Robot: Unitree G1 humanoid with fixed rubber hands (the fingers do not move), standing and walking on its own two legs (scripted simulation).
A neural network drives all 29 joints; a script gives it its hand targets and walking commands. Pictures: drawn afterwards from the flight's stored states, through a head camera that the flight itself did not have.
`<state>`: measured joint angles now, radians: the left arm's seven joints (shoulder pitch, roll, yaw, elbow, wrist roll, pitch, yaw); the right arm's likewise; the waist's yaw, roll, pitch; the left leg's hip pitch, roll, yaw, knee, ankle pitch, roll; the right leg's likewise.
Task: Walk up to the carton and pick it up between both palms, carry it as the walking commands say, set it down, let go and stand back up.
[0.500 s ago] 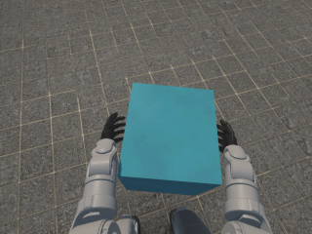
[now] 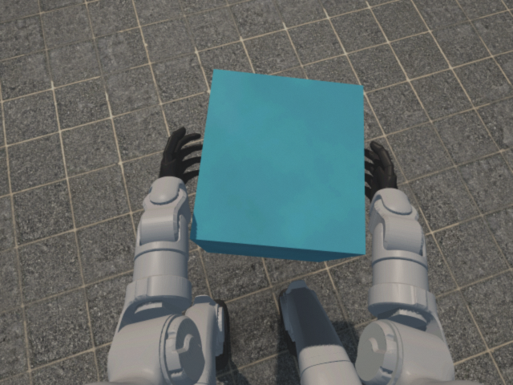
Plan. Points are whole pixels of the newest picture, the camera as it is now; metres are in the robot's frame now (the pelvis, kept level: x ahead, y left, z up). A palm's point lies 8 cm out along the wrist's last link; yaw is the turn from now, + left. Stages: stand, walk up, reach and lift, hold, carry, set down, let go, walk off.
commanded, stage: set down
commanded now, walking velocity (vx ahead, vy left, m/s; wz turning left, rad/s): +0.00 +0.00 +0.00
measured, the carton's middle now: (274, 180) +0.42 -0.08 -0.14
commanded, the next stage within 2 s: none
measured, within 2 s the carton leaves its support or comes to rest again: neither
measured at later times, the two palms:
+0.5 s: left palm (182, 183) +0.44 +0.10 -0.14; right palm (357, 187) +0.39 -0.23 -0.15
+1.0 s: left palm (198, 183) +0.47 +0.08 -0.23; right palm (348, 187) +0.42 -0.25 -0.24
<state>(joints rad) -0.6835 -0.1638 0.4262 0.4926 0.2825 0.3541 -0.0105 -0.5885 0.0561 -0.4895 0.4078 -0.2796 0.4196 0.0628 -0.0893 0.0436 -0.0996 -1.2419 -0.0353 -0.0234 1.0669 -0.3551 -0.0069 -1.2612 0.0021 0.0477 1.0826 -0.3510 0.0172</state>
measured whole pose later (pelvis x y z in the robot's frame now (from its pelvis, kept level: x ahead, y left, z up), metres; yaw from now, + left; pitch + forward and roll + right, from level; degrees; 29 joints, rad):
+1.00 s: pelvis -0.03 +0.00 -0.15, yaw +1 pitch +45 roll +1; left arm -1.04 -0.06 0.43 0.66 0.20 0.35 0.10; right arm -0.97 -0.15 -0.46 0.68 -0.18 0.39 0.04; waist -0.08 0.06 -0.14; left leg -1.95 -0.06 -0.02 1.63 -0.47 -0.03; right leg -1.96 0.01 0.05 1.65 -0.47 0.03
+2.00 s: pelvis -0.06 -0.01 -0.27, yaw +1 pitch +33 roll +2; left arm -1.50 0.18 0.31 0.76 -0.02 0.30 0.17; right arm -1.46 -0.40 -0.23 0.83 0.09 0.33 -0.07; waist -0.09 0.06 0.53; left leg -2.09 -0.08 -0.02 2.07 -0.56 -0.06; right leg -2.12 0.05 0.06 2.08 -0.53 0.03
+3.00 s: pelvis -0.05 +0.00 -0.30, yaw +2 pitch +37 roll +1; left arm -1.49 0.20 0.27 0.95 -0.03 0.21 0.15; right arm -1.46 -0.40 -0.26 0.99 0.05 0.24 0.03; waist -0.10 0.07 0.39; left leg -2.23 -0.13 -0.05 2.16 -0.57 -0.07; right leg -2.24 0.01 0.03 2.17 -0.57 0.02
